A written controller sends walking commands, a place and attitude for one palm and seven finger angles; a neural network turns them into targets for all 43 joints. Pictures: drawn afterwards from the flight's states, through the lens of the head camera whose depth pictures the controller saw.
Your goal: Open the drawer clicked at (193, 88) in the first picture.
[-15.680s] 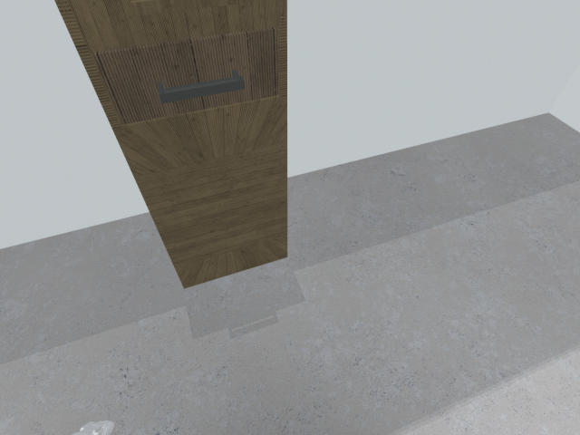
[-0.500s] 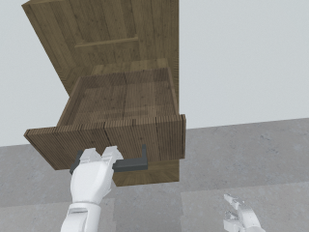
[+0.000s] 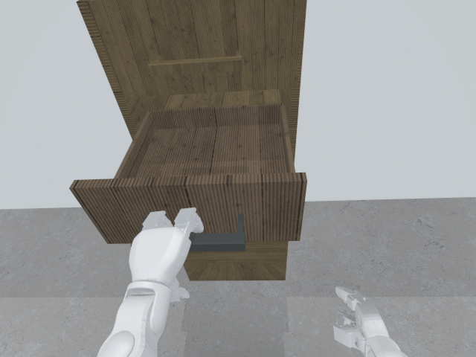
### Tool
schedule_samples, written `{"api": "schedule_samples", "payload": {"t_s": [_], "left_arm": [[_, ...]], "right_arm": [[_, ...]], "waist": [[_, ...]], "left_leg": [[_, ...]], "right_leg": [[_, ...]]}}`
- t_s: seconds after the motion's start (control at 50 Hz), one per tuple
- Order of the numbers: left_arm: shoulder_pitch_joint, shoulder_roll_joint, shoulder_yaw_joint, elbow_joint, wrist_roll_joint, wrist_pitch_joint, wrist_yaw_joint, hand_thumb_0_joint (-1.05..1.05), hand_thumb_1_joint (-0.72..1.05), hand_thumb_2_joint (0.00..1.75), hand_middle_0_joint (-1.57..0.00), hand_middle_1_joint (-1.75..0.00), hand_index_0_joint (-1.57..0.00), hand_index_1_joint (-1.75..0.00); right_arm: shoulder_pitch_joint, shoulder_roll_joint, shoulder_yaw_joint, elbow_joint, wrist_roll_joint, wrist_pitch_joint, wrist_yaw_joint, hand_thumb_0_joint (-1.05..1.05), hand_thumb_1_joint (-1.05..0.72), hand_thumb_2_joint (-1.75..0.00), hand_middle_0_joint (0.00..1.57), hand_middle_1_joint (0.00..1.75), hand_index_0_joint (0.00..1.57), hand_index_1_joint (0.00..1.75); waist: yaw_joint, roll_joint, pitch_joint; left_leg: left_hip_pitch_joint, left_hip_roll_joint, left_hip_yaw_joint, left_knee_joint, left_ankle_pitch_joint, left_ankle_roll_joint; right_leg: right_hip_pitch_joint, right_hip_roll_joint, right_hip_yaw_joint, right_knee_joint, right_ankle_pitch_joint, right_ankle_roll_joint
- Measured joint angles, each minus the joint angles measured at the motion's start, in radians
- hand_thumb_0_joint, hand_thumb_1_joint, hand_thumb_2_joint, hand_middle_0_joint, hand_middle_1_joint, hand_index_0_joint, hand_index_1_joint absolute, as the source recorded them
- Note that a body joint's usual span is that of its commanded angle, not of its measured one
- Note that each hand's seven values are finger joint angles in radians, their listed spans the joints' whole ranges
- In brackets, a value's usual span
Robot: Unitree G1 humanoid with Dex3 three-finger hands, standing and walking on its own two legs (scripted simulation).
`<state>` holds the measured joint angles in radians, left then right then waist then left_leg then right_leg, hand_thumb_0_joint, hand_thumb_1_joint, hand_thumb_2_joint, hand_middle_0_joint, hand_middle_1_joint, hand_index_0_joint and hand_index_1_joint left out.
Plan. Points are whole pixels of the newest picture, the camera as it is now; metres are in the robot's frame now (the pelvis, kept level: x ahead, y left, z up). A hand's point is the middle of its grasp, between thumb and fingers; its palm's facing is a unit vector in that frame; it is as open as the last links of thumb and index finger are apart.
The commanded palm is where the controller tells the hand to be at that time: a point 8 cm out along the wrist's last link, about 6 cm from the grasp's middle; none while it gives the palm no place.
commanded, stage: open the thumb to release the handle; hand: left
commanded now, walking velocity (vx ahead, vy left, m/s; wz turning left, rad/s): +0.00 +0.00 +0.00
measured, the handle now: (191, 231) +0.30 +0.14 +0.08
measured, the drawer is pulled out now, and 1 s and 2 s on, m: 0.30 0.29 0.29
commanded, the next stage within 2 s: lift the hand off the handle in 0.02 s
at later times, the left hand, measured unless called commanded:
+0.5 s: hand (176, 260) +0.25 +0.15 +0.05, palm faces +0.09 -0.14 -0.99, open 13.9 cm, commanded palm +0.23 +0.14 +0.11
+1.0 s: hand (179, 239) +0.26 +0.14 +0.10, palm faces +0.10 -0.17 -0.98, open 13.8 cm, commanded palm +0.23 +0.15 +0.19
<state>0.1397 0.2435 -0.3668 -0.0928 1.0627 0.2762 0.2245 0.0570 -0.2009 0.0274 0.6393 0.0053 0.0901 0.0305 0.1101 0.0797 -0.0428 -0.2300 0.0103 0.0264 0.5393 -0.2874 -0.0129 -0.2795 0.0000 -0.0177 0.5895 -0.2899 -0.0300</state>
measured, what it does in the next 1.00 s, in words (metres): stands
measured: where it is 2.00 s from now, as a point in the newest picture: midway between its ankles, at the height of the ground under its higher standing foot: outside the picture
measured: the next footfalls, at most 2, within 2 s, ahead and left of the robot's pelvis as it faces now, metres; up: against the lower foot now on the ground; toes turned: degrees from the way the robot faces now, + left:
none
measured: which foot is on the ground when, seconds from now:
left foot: down 0.00-1.00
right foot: down 0.00-1.00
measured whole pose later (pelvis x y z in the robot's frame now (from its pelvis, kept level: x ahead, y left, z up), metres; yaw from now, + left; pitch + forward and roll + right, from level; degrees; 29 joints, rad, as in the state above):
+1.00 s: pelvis -0.01 +0.00 +0.01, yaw +0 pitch -4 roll +1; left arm 0.00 0.32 -0.39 -0.15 0.96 0.29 0.11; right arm 0.03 -0.22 0.03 0.68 0.03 0.06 0.02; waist 0.11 0.12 -0.01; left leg -0.13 0.01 0.03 0.42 -0.22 -0.01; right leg -0.18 0.01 -0.01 0.47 -0.22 -0.03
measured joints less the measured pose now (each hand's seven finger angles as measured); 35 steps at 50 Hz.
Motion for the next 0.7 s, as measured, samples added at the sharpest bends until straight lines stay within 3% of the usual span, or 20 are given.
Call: {"api": "schedule_samples", "payload": {"t_s": [0.1, 0.2, 0.42, 0.7], "left_arm": [[-0.005, -0.005, -0.004, 0.003, 0.002, 0.004, 0.002, 0.00, -0.37, 0.35, -0.33, -1.22, -0.33, -1.21], [-0.019, -0.012, -0.018, 0.011, 0.011, 0.023, 0.012, 0.00, -0.45, 0.32, -0.33, -1.21, -0.32, -1.20], [-0.090, -0.015, -0.045, 0.077, 0.008, 0.042, 0.018, 0.00, -0.49, 0.30, -0.32, -1.20, -0.32, -1.20], [-0.146, 0.019, -0.043, 0.061, -0.052, 0.001, -0.038, 0.00, -0.49, 0.30, -0.37, -1.23, -0.32, -1.20]], "right_arm": [[0.014, -0.005, -0.004, 0.004, 0.001, 0.005, 0.005, 0.01, -0.91, -0.90, 0.20, 0.30, 0.20, 0.30], [0.028, -0.013, -0.011, 0.009, 0.004, 0.006, 0.008, 0.01, -0.91, -0.90, 0.20, 0.30, 0.20, 0.30], [0.022, -0.016, -0.010, 0.032, 0.011, 0.006, -0.013, 0.01, -0.91, -0.90, 0.20, 0.30, 0.20, 0.30], [0.001, -0.005, -0.002, 0.027, 0.014, -0.016, -0.020, 0.01, -0.91, -0.90, 0.20, 0.30, 0.20, 0.30]], "waist": [[-0.002, 0.001, 0.002], [0.000, 0.002, 0.004], [0.007, 0.002, 0.005], [-0.004, 0.018, 0.017]], "left_leg": [[-0.004, -0.003, 0.003, 0.002, 0.001, 0.003], [-0.012, -0.006, 0.001, 0.008, 0.002, 0.006], [-0.025, -0.014, -0.010, 0.017, 0.009, 0.007], [0.028, -0.008, -0.004, -0.034, 0.037, 0.003]], "right_leg": [[-0.004, -0.003, 0.003, 0.003, 0.002, 0.002], [-0.011, -0.006, 0.001, 0.007, 0.002, 0.005], [-0.020, -0.014, -0.009, 0.019, 0.003, 0.006], [0.027, -0.007, -0.002, -0.026, 0.031, 0.002]]}}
